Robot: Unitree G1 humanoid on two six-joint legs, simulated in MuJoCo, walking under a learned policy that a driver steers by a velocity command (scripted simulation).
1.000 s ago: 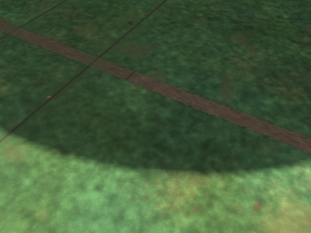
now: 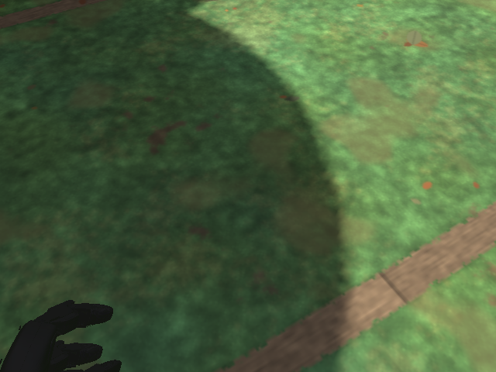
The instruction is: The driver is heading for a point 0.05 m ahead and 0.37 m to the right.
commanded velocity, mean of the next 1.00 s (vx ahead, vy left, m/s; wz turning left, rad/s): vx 0.45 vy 0.00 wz -0.57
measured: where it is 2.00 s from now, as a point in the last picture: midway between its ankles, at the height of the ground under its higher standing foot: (341, 302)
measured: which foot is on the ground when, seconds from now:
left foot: down 0.00-0.14, up 0.16-0.50, down 0.52-1.00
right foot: up 0.00-0.12, down 0.14-0.54, up 0.56-1.00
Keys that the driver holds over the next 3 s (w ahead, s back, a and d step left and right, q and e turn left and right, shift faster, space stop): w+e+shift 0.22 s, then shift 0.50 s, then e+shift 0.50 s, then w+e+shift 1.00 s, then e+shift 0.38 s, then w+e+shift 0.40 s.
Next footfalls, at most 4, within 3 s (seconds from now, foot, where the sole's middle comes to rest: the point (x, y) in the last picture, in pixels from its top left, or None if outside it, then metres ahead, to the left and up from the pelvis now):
0.14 right None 0.31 -0.04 -0.76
0.52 left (247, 293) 0.71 -0.03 -0.76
1.04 right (289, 361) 0.51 -0.12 -0.76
1.44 left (249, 300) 0.69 -0.03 -0.76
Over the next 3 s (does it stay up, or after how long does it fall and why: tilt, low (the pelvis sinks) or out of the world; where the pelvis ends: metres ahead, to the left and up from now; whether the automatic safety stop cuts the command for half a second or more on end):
stays up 0.39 -1.04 0.01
